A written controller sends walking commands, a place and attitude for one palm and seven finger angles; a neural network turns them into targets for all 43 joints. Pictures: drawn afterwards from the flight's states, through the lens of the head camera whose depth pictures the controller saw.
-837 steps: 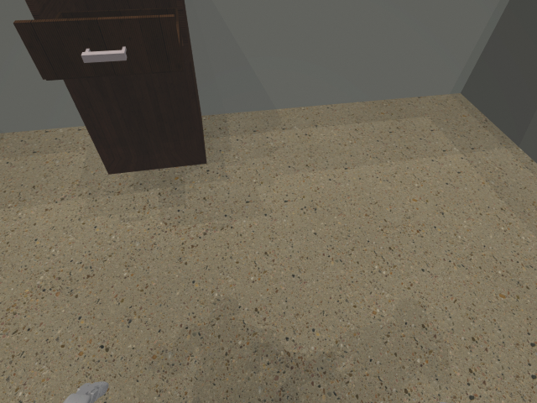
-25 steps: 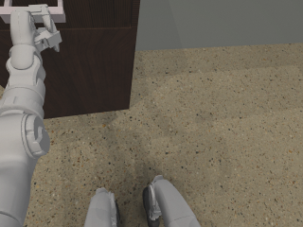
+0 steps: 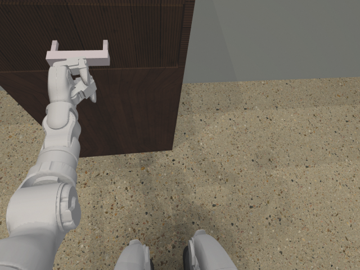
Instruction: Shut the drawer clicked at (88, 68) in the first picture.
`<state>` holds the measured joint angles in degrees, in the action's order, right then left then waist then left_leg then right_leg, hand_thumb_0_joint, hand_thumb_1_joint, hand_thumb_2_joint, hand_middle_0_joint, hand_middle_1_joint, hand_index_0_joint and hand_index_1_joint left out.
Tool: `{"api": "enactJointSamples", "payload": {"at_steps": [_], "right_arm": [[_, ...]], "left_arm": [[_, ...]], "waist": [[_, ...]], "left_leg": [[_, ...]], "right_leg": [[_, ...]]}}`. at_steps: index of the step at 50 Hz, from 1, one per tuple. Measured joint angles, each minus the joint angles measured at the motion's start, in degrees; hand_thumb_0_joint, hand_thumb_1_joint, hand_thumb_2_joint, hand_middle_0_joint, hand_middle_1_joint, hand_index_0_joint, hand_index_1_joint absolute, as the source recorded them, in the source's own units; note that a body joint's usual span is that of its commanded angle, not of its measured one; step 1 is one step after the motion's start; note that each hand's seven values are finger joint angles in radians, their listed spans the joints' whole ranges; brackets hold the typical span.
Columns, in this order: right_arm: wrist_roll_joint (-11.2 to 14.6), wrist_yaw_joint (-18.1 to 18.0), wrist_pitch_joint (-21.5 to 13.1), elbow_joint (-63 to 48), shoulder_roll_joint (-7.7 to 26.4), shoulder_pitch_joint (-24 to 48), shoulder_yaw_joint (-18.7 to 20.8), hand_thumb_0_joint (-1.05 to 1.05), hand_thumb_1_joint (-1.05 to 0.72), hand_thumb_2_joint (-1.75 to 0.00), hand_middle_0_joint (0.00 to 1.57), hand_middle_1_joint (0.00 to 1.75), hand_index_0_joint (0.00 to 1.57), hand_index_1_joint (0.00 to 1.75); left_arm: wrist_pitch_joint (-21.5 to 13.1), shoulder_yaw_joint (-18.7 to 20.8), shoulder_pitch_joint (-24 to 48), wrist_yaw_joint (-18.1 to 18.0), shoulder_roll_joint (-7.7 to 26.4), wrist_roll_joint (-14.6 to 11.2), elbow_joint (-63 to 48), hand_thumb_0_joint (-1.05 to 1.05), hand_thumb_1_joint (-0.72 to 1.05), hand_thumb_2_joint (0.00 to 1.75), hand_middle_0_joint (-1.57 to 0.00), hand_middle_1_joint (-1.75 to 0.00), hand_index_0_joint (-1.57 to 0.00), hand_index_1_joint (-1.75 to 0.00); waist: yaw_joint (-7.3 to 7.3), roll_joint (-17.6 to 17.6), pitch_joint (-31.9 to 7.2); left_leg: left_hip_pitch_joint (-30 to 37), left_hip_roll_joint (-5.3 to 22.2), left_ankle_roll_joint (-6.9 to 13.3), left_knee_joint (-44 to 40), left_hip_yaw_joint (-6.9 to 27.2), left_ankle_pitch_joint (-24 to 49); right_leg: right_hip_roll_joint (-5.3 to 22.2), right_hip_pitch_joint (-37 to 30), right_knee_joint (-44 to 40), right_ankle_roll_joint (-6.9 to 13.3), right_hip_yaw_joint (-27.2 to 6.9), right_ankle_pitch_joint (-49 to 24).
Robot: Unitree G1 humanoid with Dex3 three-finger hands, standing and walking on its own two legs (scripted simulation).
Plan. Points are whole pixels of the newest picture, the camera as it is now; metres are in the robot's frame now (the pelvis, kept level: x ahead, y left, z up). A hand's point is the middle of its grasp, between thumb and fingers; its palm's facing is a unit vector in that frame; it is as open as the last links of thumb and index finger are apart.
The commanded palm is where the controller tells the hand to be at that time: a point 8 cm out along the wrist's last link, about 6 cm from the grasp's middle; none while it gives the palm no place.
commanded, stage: draw the hand back to the body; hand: left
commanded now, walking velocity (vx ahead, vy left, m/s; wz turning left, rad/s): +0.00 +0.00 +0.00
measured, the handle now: (80, 51) +0.60 +0.18 +0.05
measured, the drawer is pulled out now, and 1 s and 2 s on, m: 0.00 0.00 0.00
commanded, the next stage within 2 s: step back with the hand held close in 1.40 s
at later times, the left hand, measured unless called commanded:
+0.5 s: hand (50, 122) +0.37 +0.18 +0.13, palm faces +0.03 -1.00 -0.03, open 3.3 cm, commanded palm +0.34 +0.23 +0.14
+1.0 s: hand out of the picture +0.24 +0.22 +0.21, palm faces +0.33 -0.90 -0.28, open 3.3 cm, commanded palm +0.19 +0.27 +0.23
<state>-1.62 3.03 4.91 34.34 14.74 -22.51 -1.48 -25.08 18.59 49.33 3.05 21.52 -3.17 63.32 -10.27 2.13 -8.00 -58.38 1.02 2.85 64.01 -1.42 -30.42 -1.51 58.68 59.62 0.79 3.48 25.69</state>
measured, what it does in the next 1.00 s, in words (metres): rises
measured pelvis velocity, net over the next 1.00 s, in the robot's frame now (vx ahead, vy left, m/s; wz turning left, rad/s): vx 0.01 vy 0.00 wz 0.03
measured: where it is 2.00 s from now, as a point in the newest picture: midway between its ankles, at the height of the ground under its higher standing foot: outside the picture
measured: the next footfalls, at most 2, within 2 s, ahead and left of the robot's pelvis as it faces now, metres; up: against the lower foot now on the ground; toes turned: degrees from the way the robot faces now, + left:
none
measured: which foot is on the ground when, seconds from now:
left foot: down 0.00-1.00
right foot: down 0.00-1.00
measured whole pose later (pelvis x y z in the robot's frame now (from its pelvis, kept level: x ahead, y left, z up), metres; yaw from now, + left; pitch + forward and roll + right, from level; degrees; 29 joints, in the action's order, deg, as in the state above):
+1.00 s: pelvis +0.01 +0.00 +0.08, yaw +2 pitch -3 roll -1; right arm 1.6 -4.1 -1.8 32.8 12.9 -11.5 -2.8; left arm -2.9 9.0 -16.9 -5.7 17.1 -4.9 -12.5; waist 2.1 3.6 -0.4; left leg -7.4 -1.4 2.4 27.0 -1.4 -16.8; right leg -0.5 8.7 25.5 0.7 2.3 14.0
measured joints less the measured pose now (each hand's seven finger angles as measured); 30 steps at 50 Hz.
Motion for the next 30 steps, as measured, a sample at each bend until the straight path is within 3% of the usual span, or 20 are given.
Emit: {"api": "enactJointSamples", "payload": {"at_steps": [6,15,20,27,30], "right_arm": [[0.62,-0.09,0.99,-0.47,0.04,1.87,1.22,0.0,-0.91,-0.9,0.2,0.3,0.2,0.3],[3.76,-1.19,0.92,-3.31,-0.49,1.81,1.18,0.0,-0.91,-0.9,0.2,0.3,0.2,0.3],[4.37,-2.27,-0.93,-3.7,-0.72,3.93,0.95,0.0,-0.91,-0.9,0.2,0.3,0.2,0.3],[5.08,-3.89,-2.98,-3.96,0.18,7.42,0.71,0.0,-0.91,-0.9,0.2,0.3,0.2,0.3],[4.99,-5.12,-2.79,-4.28,-0.44,8.75,0.68,0.0,-0.91,-0.9,0.2,0.3,0.2,0.3]], "left_arm": [[-0.67,-1.0,-6.07,1.52,-2.08,-1.81,-8.37,0.02,0.9,0.9,-1.4,-1.6,-1.4,-1.6],[6.51,-5.44,-26.64,2.94,-6.3,-6.86,-28.66,0.02,0.9,0.9,-1.4,-1.6,-1.4,-1.6],[7.62,-6.9,-33.28,2.9,-6.39,-8.0,-36.1,0.02,0.9,0.9,-1.4,-1.6,-1.4,-1.6],[11.97,-9.38,-39.15,6.53,-6.38,-9.75,-42.88,0.02,0.9,0.9,-1.4,-1.6,-1.4,-1.6],[15.5,-11.27,-43.58,1.89,-5.65,-6.02,-49.18,0.02,0.9,0.9,-1.4,-1.6,-1.4,-1.6]], "waist": [[1.46,-0.12,-0.19],[5.57,0.3,-0.6],[6.74,-0.17,-0.03],[8.15,0.47,0.84],[8.87,0.31,1.8]], "left_leg": [[2.51,0.05,-0.25,-1.43,0.02,-0.45],[15.95,-0.32,-0.2,-11.46,-0.73,1.97],[21.02,-0.7,-0.43,-14.04,0.25,2.89],[26.22,-1.36,-0.36,-16.36,0.77,4.39],[30.47,-1.6,-0.22,-19.42,-0.02,5.67]], "right_leg": [[-0.16,-2.46,-1.41,0.04,-0.09,0.48],[-0.34,-15.33,-10.67,-0.23,-1.4,-1.68],[-0.03,-20.85,-13.34,-0.05,-0.52,-2.35],[0.56,-26.33,-15.61,-0.15,-0.04,-3.51],[0.72,-29.95,-17.78,-0.22,-0.89,-4.55]]}}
